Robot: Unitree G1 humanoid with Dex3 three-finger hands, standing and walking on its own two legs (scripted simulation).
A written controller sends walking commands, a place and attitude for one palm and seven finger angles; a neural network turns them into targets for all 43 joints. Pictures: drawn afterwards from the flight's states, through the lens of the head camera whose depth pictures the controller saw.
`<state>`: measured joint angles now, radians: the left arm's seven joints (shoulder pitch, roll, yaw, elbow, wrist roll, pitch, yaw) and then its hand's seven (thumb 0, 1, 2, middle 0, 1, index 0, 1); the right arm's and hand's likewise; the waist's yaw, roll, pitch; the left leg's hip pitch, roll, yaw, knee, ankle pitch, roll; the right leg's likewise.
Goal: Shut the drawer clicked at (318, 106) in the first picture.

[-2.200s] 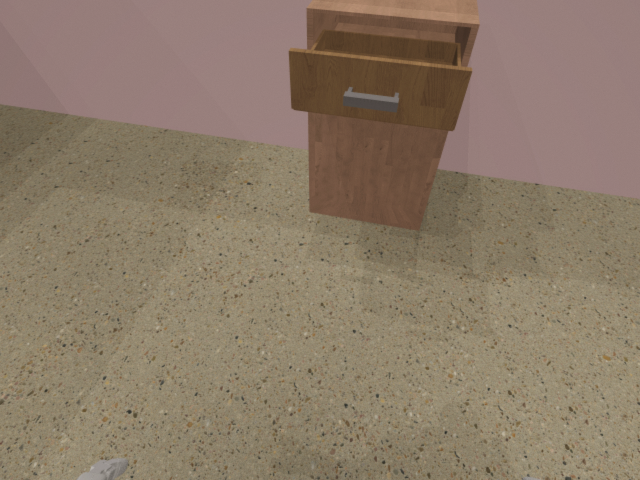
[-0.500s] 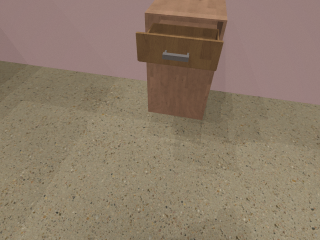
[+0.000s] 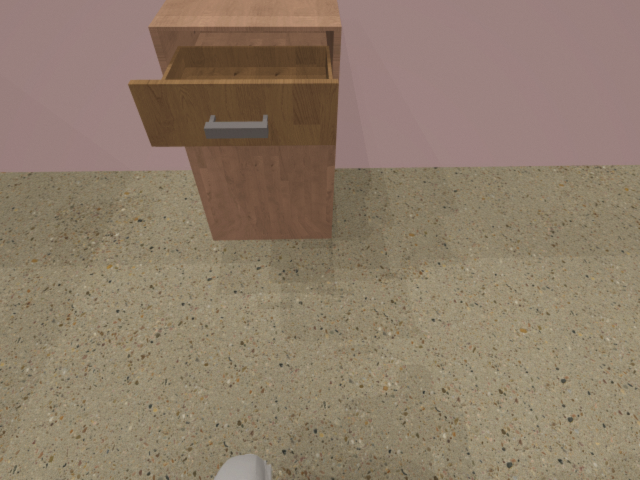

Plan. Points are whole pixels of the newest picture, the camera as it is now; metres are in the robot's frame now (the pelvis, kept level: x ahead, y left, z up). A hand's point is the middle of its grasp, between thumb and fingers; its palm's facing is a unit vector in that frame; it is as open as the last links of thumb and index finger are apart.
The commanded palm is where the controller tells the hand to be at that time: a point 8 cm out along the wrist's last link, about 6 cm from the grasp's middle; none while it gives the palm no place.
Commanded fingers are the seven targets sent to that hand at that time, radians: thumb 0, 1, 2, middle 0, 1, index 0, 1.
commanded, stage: walk to a spot facing it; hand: left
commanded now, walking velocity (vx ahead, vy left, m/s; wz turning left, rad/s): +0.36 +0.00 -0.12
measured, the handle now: (238, 124) +0.82 +0.24 -0.02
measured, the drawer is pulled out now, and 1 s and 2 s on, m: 0.28 0.28 0.28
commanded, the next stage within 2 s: turn to face it in 0.26 s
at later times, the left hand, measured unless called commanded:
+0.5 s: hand (172, 401) +0.26 +0.26 -0.18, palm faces -0.08 -0.98 -0.18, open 7.4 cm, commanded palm none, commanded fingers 0.00 0.90 0.90 -0.20 -0.30 -0.20 -0.30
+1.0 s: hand (184, 384) +0.29 +0.25 -0.19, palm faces +0.10 -0.98 -0.17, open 7.3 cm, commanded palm none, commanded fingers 0.00 0.90 0.90 -0.20 -0.30 -0.20 -0.30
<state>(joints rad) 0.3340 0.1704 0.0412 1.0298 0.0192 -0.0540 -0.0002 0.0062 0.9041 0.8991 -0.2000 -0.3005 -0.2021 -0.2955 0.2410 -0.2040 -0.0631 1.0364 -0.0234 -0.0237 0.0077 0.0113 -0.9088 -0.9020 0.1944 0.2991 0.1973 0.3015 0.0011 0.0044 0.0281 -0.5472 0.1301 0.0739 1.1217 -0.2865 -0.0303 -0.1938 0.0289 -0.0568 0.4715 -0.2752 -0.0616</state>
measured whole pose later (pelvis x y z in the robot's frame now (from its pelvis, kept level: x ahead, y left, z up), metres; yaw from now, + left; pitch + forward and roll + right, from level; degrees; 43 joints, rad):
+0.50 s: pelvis +0.19 +0.07 +0.00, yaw -8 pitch -1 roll -1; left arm 0.24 0.22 0.08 1.01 0.02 0.00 0.00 0.01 0.91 0.90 -0.20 -0.30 -0.20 -0.29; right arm 0.26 -0.15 -0.04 1.02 -0.01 -0.08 -0.04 -0.02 -0.95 -0.90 0.20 0.30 0.20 0.30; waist 0.00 -0.05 0.06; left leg -0.21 0.06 0.22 0.45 -0.22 0.06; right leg -0.53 -0.07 -0.05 1.08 -0.28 0.00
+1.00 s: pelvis +0.23 +0.07 -0.01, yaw +1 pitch -2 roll -2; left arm 0.21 0.17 0.06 1.03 0.01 0.02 0.04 -0.01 0.92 0.90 -0.20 -0.30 -0.20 -0.30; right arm 0.29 -0.12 -0.04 1.09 -0.02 0.01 -0.02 0.01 -0.92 -0.90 0.20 0.30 0.20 0.30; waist -0.01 -0.02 0.02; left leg -0.25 0.05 0.09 0.62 -0.31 0.01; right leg -0.25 -0.09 -0.18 0.60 -0.32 0.02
